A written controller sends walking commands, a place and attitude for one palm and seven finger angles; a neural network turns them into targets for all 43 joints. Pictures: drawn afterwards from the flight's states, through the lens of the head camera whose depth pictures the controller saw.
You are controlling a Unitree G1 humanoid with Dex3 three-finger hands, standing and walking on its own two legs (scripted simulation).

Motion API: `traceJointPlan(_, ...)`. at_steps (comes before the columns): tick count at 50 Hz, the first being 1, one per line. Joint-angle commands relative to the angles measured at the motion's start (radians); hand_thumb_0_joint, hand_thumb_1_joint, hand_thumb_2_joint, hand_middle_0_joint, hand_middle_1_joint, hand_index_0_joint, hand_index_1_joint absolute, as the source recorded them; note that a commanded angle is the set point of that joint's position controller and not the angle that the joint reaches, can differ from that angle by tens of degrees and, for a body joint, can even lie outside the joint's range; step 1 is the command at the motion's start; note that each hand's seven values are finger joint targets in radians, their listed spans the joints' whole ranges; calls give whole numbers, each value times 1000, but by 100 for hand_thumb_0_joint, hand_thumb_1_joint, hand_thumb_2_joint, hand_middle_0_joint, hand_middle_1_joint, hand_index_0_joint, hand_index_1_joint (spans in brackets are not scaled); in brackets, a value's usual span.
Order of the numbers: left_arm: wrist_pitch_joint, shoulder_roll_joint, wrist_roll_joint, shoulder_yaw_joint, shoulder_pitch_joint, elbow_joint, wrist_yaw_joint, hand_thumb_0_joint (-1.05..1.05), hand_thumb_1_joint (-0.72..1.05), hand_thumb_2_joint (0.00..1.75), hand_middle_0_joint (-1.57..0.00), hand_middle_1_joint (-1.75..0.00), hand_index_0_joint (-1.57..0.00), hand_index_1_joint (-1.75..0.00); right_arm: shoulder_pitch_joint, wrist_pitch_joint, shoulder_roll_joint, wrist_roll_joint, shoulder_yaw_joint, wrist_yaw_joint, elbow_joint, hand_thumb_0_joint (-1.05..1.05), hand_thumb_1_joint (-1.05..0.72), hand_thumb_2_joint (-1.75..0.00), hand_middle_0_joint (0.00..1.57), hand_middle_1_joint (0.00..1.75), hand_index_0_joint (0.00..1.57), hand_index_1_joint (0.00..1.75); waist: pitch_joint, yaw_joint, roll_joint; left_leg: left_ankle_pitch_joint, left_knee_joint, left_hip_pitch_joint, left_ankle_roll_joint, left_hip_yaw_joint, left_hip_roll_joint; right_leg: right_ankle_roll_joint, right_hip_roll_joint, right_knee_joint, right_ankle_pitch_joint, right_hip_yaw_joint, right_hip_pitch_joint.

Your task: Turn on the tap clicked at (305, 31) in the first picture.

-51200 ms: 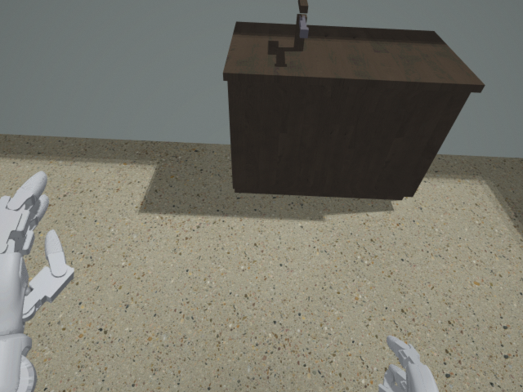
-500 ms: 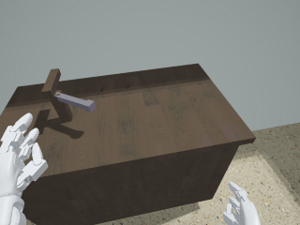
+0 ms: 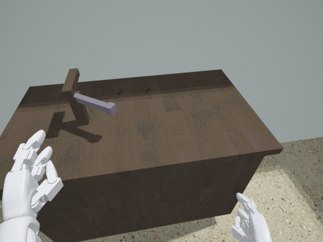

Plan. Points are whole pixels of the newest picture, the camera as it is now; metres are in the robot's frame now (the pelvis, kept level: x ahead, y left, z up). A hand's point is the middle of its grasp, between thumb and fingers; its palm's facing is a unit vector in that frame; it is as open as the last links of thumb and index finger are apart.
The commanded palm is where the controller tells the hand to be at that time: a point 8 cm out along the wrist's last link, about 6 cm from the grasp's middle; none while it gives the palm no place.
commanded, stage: turn the palm inward beside the body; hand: left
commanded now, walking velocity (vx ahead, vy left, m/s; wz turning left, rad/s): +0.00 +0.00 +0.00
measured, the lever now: (110, 108) +0.46 +0.23 +0.09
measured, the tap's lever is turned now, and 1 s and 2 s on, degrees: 55 55 55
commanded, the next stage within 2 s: reach beside the lever's end, fingers flat in 0.50 s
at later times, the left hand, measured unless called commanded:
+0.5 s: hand (65, 173) +0.20 +0.22 +0.14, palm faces +0.45 -0.89 -0.12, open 7.4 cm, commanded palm +0.14 +0.26 +0.16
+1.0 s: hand (63, 164) +0.22 +0.24 +0.14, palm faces +0.48 -0.87 -0.12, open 7.4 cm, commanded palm +0.18 +0.29 +0.14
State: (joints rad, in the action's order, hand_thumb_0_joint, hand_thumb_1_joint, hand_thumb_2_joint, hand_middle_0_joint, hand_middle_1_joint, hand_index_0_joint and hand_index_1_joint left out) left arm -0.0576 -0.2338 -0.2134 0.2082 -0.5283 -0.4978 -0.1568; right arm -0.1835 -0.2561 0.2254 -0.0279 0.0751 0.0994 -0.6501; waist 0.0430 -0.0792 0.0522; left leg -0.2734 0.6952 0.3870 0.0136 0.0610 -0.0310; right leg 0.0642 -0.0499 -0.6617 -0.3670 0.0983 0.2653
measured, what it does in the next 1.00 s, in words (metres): stands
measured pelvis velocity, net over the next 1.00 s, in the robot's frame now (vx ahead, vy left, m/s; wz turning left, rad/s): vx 0.01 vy -0.02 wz -0.01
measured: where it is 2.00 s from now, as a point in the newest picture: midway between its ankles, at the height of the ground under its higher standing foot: outside the picture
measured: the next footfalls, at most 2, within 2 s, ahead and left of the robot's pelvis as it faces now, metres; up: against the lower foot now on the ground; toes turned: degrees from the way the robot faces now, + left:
none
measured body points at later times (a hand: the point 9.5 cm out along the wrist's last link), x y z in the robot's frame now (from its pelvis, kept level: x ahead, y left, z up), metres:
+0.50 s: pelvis +0.01 +0.00 +0.00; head -0.01 -0.02 +0.45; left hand +0.17 +0.27 +0.15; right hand +0.22 -0.21 -0.06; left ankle +0.06 +0.11 -0.72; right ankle +0.00 -0.08 -0.72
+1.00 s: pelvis +0.01 -0.02 +0.00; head -0.01 -0.05 +0.45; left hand +0.19 +0.29 +0.15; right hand +0.21 -0.24 -0.07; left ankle +0.06 +0.11 -0.72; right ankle +0.00 -0.08 -0.72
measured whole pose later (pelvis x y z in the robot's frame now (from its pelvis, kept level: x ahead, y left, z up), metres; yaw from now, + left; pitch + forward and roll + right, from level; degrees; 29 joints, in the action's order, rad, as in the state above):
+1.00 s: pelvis +0.01 -0.02 +0.00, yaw +0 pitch -1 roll +0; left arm -0.06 -0.26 -0.26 0.32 -0.37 -0.28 -0.12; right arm -0.19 -0.24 0.25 -0.04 0.05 0.12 -0.68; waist 0.05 -0.07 0.07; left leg -0.27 0.65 0.36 -0.01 0.07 -0.01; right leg 0.09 -0.07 -0.62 -0.36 0.10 0.24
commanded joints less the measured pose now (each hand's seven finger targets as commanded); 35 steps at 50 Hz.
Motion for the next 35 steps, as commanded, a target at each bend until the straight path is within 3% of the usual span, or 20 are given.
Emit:
traceJointPlan(1,66,-127,3,85,113,-253,-17,0,90,90,-20,-30,-20,-30,174,-70,109,1,-39,5,172,0,-90,-90,20,30,20,30,50,6,28,-59,-133,-106,18,49,32,-33,54,159,31,-38,120)
traceJointPlan(5,35,-135,-12,102,96,-225,-9,0,90,90,-20,-30,-20,-30,169,-68,116,-2,-41,7,167,0,-90,-90,20,30,20,30,40,-1,20,-36,-139,-106,16,52,34,-32,51,165,56,-38,111)
traceJointPlan(6,31,-111,-11,73,110,-241,-5,0,90,90,-20,-30,-20,-30,174,-66,112,-4,-38,7,172,0,-90,-90,20,30,20,30,34,6,23,-41,-143,-112,16,52,35,-32,52,161,56,-35,114)
traceJointPlan(10,23,-145,-1,107,96,-252,-12,0,90,90,-20,-30,-20,-30,164,-61,117,0,-43,6,174,0,-90,-90,20,30,20,30,57,-3,28,22,-139,-129,14,47,35,-29,49,161,101,-36,98)
traceJointPlan(13,25,-120,-8,92,96,-242,-14,0,90,90,-20,-30,-20,-30,161,-55,115,1,-43,5,177,0,-90,-90,20,30,20,30,60,4,-17,36,-135,-133,13,45,35,-33,47,160,111,-32,99)
traceJointPlan(15,20,-141,-6,114,89,-232,-15,0,90,90,-20,-30,-20,-30,159,-51,117,0,-45,4,172,0,-90,-90,20,30,20,30,57,-3,14,49,-130,-135,13,37,33,-31,48,169,118,-39,93)
traceJointPlan(16,22,-110,-4,82,107,-247,-15,0,90,90,-20,-30,-20,-30,164,-49,111,0,-42,3,178,0,-90,-90,20,30,20,30,59,4,22,45,-134,-140,10,37,34,-32,50,163,115,-35,96)
traceJointPlan(18,21,-115,-11,91,92,-226,-13,0,90,90,-20,-30,-20,-30,161,-47,115,1,-43,4,178,0,-90,-90,20,30,20,30,59,3,-23,54,-128,-135,15,34,32,-34,48,170,124,-39,92)
traceJointPlan(20,21,-135,-6,105,99,-242,-14,0,90,90,-20,-30,-20,-30,158,-45,115,-1,-46,4,178,0,-90,-90,20,30,20,30,59,0,20,82,-120,-144,16,26,30,-31,51,177,147,-46,84)
traceJointPlan(23,26,-118,-5,85,100,-238,-13,0,90,90,-20,-30,-20,-30,152,-43,113,1,-44,3,181,0,-90,-90,20,30,20,30,77,4,4,104,-111,-147,16,20,26,-34,52,172,173,-48,77)
traceJointPlan(25,26,-144,-8,113,83,-225,-13,0,90,90,-20,-30,-20,-30,148,-43,116,2,-47,3,178,0,-90,-90,20,30,20,30,66,0,-16,114,-103,-141,20,16,25,-36,54,185,191,-56,72)
traceJointPlan(26,30,-114,-10,84,98,-238,-11,0,90,90,-20,-30,-20,-30,155,-42,111,0,-44,3,183,0,-90,-90,20,30,20,30,71,6,-11,119,-101,-145,20,14,23,-37,57,178,201,-56,74)
traceJointPlan(31,33,-134,-12,101,112,-212,-12,0,90,90,-20,-30,-20,-30,156,-43,112,-2,-45,7,179,0,-90,-90,20,30,20,30,44,7,-8,88,-97,-132,22,10,19,-40,60,200,162,-71,83)
traceJointPlan(34,39,-153,-18,134,139,-159,-14,0,90,90,-20,-30,-20,-30,151,-39,114,1,-47,12,170,0,-90,-90,20,30,20,30,39,8,-39,77,-92,-118,23,7,17,-45,61,207,155,-79,85)
traceJointPlan(35,38,-185,-18,162,167,-140,-13,0,90,90,-20,-30,-20,-30,152,-36,117,-3,-49,14,161,0,-90,-90,20,30,20,30,32,8,-16,66,-93,-116,24,7,15,-44,62,221,137,-89,89)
